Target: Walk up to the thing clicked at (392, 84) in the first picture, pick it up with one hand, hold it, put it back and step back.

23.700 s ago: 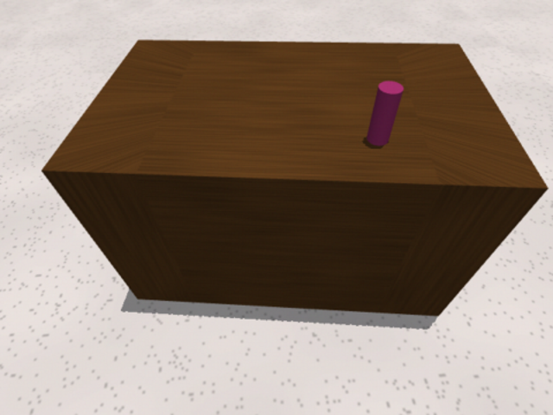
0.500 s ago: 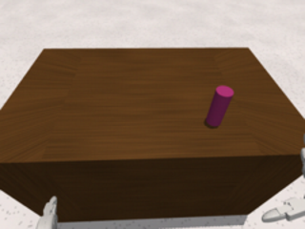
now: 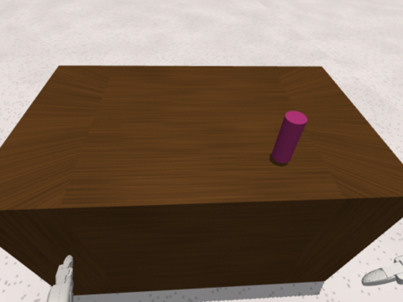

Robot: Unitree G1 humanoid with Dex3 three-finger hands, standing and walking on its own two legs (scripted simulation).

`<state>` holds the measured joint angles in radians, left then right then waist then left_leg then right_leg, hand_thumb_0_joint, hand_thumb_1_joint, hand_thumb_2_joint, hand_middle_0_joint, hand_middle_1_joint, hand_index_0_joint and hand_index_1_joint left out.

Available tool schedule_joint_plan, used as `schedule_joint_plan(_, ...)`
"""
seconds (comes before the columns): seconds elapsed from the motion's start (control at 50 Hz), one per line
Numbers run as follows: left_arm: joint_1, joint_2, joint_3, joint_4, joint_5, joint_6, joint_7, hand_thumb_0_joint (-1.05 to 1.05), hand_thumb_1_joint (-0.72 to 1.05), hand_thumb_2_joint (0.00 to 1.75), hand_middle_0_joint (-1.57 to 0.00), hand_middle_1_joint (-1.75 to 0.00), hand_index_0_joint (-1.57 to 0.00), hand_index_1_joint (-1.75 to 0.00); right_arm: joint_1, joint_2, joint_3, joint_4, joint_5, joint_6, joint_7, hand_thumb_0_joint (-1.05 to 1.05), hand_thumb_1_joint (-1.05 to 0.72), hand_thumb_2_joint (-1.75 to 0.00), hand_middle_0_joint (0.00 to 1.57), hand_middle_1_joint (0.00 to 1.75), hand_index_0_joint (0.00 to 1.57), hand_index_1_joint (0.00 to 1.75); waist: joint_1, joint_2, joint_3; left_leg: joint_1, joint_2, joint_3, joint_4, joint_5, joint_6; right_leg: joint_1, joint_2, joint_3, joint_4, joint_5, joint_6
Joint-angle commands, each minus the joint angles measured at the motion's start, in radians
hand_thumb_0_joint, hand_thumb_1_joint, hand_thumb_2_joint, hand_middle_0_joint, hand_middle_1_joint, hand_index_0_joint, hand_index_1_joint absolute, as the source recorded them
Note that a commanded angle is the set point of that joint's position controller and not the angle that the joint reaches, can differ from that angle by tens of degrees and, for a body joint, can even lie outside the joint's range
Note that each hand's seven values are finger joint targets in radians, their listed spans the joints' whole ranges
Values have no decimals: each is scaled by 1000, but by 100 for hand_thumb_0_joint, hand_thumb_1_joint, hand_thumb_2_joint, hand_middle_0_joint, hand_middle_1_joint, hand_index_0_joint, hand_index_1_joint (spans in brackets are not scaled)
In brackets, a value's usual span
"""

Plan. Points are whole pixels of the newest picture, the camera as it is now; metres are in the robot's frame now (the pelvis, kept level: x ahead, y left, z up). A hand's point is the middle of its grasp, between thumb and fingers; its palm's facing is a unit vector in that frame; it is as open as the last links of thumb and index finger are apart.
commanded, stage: home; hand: right
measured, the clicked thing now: (288, 138) +0.51 -0.25 +0.02
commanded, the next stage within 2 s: none
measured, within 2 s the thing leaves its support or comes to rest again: neither
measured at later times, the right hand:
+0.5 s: hand (319, 279) +0.17 -0.22 -0.03, palm faces +0.18 +0.95 -0.24, open 17.4 cm
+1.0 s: hand (293, 280) +0.19 -0.18 -0.08, palm faces +0.10 +0.96 -0.25, open 17.3 cm
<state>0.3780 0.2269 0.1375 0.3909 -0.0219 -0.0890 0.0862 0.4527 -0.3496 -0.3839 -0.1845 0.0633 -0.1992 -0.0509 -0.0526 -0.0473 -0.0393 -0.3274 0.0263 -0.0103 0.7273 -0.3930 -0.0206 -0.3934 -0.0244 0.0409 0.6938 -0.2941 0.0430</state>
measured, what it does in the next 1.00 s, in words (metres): stands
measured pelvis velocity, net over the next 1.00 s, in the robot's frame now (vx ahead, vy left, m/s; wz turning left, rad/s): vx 0.01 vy -0.01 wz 0.02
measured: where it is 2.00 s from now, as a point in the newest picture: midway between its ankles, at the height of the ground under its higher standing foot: outside the picture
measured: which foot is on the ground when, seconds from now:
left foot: down 0.00-1.00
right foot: down 0.00-1.00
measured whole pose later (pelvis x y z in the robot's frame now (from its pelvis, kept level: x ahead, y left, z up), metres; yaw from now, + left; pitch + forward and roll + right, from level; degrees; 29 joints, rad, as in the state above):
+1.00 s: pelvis +0.01 -0.01 -0.01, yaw +1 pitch +4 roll +1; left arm 0.25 0.21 0.00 0.59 -0.01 -0.08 0.08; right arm 0.37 -0.17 -0.01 0.29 0.01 -0.05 -0.11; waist 0.01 -0.02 -0.03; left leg -0.44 0.01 -0.03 0.79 -0.42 -0.03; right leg -0.51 -0.04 0.03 0.80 -0.35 0.04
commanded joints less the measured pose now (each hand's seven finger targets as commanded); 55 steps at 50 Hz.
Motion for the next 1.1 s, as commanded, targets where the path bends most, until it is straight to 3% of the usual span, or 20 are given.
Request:
schedule_joint_plan(0.0, -51, 114, 47, -160, -1, -67, -10, 0, -52, 8, -5, -5, -4, -6, -36, -157, -99, -130, 9, -72, 4, 0, 51, -6, 5, 6, 5, 6, -2, 73, 24, -82, -19, 50, -191, 62, 11, 67, 32, -83, -117, 53, -42)
schedule_joint_plan(0.06, -90, 82, -3, -203, -4, -70, -15, 0, -28, 32, -12, -17, -12, -17, -36, -157, -92, -85, 3, -85, 9, 0, 52, -8, 6, 6, 6, 6, -10, 105, -6, -60, -14, 43, -202, 83, 8, 75, 37, -88, -111, 82, -43)
schedule_joint_plan(0.16, -152, 7, -109, -184, 3, -80, -13, 0, 12, 58, -14, -20, -14, -20, -74, -118, -11, -116, -9, -98, 8, 0, 55, -6, 5, 5, 5, 5, -14, 21, -5, -51, -14, 39, -200, 73, 15, 72, 38, -91, -132, 56, -38)
schedule_joint_plan(0.22, -102, 87, -37, -144, 11, -83, -6, 0, 36, 66, -16, -23, -16, -23, -13, -90, 17, -56, -11, -81, 7, 0, 52, -7, 6, 6, 6, 6, 12, 3, -20, -54, -26, 52, -188, 73, 18, 78, 29, -84, -151, 32, -39)
schedule_joint_plan(0.3, -70, 119, 0, -112, 11, -92, -10, 0, 67, 77, -18, -26, -18, -26, 3, -14, 116, 18, -19, -51, 15, 0, 54, -6, 5, 5, 5, 5, 48, 0, -12, -81, -39, 72, -172, 95, 21, 97, 15, -72, -160, 37, -36)
schedule_joint_plan(0.38, -109, 72, -52, -122, 9, -90, -15, 0, 85, 88, -20, -29, -20, -29, -45, 17, 185, 95, -32, -21, 12, 0, 56, -5, 5, 5, 5, 5, 45, 19, -53, -74, -44, 79, -152, 129, 22, 90, 6, -56, -145, 79, -34)
schedule_joint_plan(0.46, -149, 36, -102, -132, 11, -83, -8, 0, 90, 90, -20, -30, -20, -30, -108, 65, 273, 217, -43, 5, 9, 0, 54, -6, 5, 5, 5, 5, 61, 30, -82, -78, -37, 67, -136, 160, 19, 72, 10, -66, -109, 103, -38)
schedule_joint_plan(0.5, -176, 43, -107, -146, 12, -82, -5, 0, 90, 90, -20, -30, -20, -30, -131, 63, 285, 253, -44, 17, 4, 0, 54, -6, 5, 6, 5, 6, 52, 20, -80, -89, -33, 59, -138, 117, 21, 47, 15, -72, -104, 55, -38)
schedule_joint_plan(0.58, -144, 65, -92, -142, 14, -66, 3, 0, 90, 90, -20, -30, -20, -30, -155, 30, 279, 327, -47, 39, -8, 0, 51, -7, 6, 6, 6, 6, 53, -4, -113, -79, -27, 48, -140, 123, 22, 54, 23, -84, -87, 59, -37)
schedule_joint_plan(0.6, -150, 114, -81, 36, 22, -62, 4, 0, 90, 90, -20, -30, -20, -30, -106, -23, 178, 349, -51, 43, -38, 0, 55, -5, 5, 5, 5, 5, 22, -1, -70, -78, -40, 48, -126, 111, 20, 15, 22, -77, -68, 38, -38)
schedule_joint_plan(0.62, -157, 94, -99, 6, 20, -65, 4, 0, 90, 90, -20, -30, -20, -30, -80, 54, 270, 383, -56, 56, -33, 0, 52, -7, 6, 6, 6, 6, 55, 14, -59, -91, -41, 44, -129, 114, 18, 18, 20, -84, -64, 33, -40)
schedule_joint_plan(0.64, -168, 85, -100, -12, 20, -75, 3, 0, 90, 90, -20, -30, -20, -30, -143, 61, 298, 306, -52, 53, -34, 0, 52, -7, 6, 6, 6, 6, 58, -3, -98, -72, -39, 46, -122, 129, 19, 25, 20, -87, -56, 44, -39)
schedule_joint_plan(0.86, -204, 102, -90, 37, 14, -58, -2, 0, 90, 90, -20, -30, -20, -30, -92, 76, 324, 330, -52, 94, -66, 0, 54, -6, 5, 5, 5, 5, 59, 62, -99, -112, -48, 52, -82, 185, 12, -2, 10, -79, -5, 100, -42)
schedule_joint_plan(0.88, -212, 101, -90, 31, 12, -56, -1, 0, 90, 90, -20, -30, -20, -30, -123, 100, 353, 308, -50, 94, -64, 0, 53, -7, 5, 6, 5, 6, 66, 68, -97, -124, -49, 51, -82, 169, 11, -4, 10, -80, -4, 86, -43)
schedule_joint_plan(0.94, -207, 100, -90, 38, 11, -52, 4, 0, 90, 90, -20, -30, -20, -30, -110, 64, 317, 295, -53, 106, -71, 0, 54, -6, 5, 5, 5, 5, 55, 70, -128, -110, -45, 46, -69, 203, 6, 1, 13, -82, 15, 115, -42)
schedule_joint_plan(0.98, -211, 101, -87, 36, 10, -50, 9, 0, 90, 90, -20, -30, -20, -30, -114, 76, 331, 289, -51, 118, -70, 0, 54, -6, 5, 5, 5, 5, 61, 93, -125, -119, -42, 44, -68, 209, 0, -6, 17, -84, 26, 117, -47)
schedule_joint_plan(1.0, -206, 104, -83, 35, 10, -49, 11, 0, 90, 90, -20, -30, -20, -30, -116, 67, 320, 278, -52, 123, -73, 0, 54, -6, 5, 5, 5, 5, 61, 84, -139, -119, -41, 39, -68, 200, 1, -9, 17, -85, 29, 107, -46)
schedule_joint_plan(1.02, -201, 277, -48, 210, 99, 1, -25, 0, 90, 90, -20, -30, -20, -30, -134, -194, 276, 578, -144, 126, -35, 0, 55, -5, 5, 5, 5, 5, 53, 77, -117, -21, 61, -78, -74, 301, 49, 35, -40, -7, 67, 216, -87)
schedule_joint_plan(1.04, -174, 268, -45, 224, 101, 24, -39, 0, 90, 90, -20, -30, -20, -30, -123, -195, 271, 605, -144, 133, -18, 0, 52, -7, 6, 6, 6, 6, 66, 67, -163, 5, 71, -91, -40, 352, 70, 50, -38, -7, 74, 223, -100)
schedule_joint_plan(1.08, -194, 252, -63, 241, 79, 37, -59, 0, 90, 90, -20, -30, -20, -30, -133, -162, 292, 642, -121, 125, -4, 0, 55, -5, 5, 5, 5, 5, 68, 90, -113, -45, 76, -114, -80, 305, 85, 78, -44, 9, 45, 194, -99)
